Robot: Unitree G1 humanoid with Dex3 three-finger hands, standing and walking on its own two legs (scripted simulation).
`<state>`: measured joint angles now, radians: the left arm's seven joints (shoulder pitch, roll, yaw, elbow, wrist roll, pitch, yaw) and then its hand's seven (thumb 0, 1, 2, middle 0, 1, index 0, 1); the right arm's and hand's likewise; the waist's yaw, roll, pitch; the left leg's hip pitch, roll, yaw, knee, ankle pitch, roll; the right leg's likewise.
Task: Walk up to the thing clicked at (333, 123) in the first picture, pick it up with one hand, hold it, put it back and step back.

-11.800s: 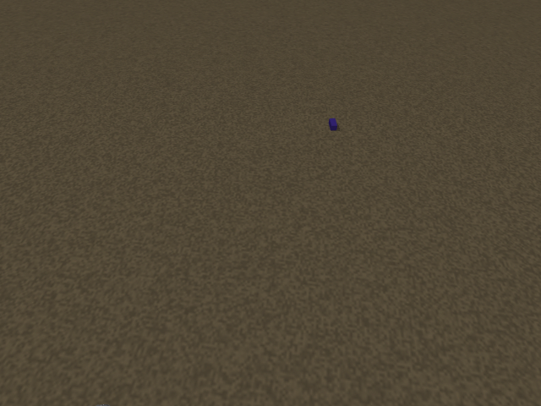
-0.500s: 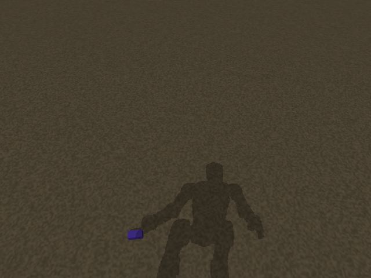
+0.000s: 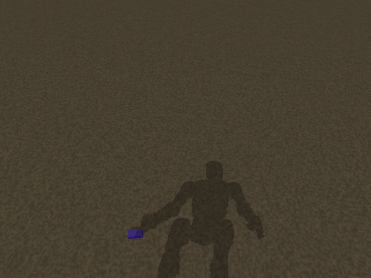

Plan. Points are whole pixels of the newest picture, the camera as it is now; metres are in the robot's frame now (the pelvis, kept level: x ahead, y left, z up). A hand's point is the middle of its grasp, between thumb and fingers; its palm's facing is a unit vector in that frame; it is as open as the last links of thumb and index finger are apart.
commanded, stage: stand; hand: left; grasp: from above
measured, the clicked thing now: (135, 233) +0.41 +0.26 -0.77
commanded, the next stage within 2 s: rise first in 0.78 s
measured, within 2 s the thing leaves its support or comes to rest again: neither
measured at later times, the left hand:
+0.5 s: hand out of the picture +0.07 +0.25 -0.16, palm faces -0.02 -0.94 -0.34, open 7.4 cm
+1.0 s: hand out of the picture +0.10 +0.25 -0.16, palm faces +0.04 -0.94 -0.33, open 7.5 cm
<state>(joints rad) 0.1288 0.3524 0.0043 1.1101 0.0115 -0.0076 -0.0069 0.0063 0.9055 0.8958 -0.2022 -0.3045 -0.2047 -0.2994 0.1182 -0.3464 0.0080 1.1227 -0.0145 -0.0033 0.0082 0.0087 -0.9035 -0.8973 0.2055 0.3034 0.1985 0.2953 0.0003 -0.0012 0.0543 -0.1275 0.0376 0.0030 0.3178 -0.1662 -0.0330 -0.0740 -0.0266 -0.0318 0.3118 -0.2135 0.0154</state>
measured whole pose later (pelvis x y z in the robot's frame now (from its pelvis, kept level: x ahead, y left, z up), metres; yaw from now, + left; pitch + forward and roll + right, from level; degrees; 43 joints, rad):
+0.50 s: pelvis +0.00 +0.00 +0.00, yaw +0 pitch -2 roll +0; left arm 0.13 0.35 0.00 1.11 0.01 -0.01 -0.01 0.01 0.91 0.90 -0.20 -0.30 -0.20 -0.30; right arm 0.11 -0.35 0.01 1.12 -0.01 0.00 0.01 0.01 -0.90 -0.90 0.21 0.30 0.20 0.30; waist 0.00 0.00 0.05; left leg -0.12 0.04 0.00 0.32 -0.17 -0.03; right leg -0.07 -0.03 -0.03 0.31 -0.21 0.02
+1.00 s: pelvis -0.01 +0.00 -0.01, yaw +1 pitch +1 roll +0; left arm 0.05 0.32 0.06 1.06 0.00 -0.03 0.00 0.01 0.82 0.88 -0.25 -0.36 -0.24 -0.37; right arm 0.18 -0.33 0.01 0.93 0.04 -0.03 -0.03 0.01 -0.92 -0.90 0.20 0.30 0.20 0.30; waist 0.00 0.01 0.06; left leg -0.25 0.03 -0.01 0.42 -0.20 -0.03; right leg -0.19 -0.03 -0.04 0.42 -0.25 0.02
